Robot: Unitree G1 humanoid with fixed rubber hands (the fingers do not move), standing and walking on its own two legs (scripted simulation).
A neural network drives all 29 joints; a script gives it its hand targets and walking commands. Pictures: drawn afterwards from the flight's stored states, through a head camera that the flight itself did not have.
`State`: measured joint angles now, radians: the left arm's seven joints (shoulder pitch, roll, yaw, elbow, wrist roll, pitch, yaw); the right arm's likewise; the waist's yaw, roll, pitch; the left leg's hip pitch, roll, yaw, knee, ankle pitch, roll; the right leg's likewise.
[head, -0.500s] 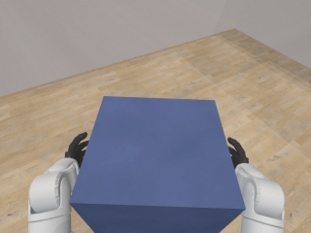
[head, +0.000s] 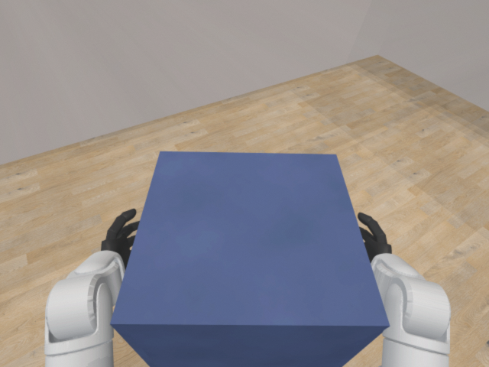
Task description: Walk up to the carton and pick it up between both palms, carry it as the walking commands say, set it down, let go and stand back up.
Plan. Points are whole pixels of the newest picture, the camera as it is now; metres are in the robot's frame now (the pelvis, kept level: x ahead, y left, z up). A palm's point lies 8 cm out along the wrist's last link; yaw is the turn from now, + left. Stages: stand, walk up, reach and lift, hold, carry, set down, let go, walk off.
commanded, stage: carry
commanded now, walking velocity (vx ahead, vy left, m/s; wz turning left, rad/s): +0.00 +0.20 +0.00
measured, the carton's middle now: (246, 270) +0.27 +0.00 +0.01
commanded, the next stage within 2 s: none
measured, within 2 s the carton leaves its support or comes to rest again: neither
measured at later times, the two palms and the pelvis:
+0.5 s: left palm (17, 271) +0.23 +0.32 +0.08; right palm (292, 274) +0.24 -0.06 +0.08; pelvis -0.02 +0.14 +0.00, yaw +1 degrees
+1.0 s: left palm out of the picture +0.20 +0.45 +0.08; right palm (201, 292) +0.21 +0.07 +0.08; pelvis -0.05 +0.26 +0.01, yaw +1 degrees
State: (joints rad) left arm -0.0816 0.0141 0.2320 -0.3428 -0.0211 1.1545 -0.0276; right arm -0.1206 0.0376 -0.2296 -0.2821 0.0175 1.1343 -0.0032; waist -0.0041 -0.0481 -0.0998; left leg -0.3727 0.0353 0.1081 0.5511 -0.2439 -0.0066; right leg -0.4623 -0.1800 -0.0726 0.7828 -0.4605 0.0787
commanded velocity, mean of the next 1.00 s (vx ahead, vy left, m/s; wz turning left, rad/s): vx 0.00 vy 0.20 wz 0.00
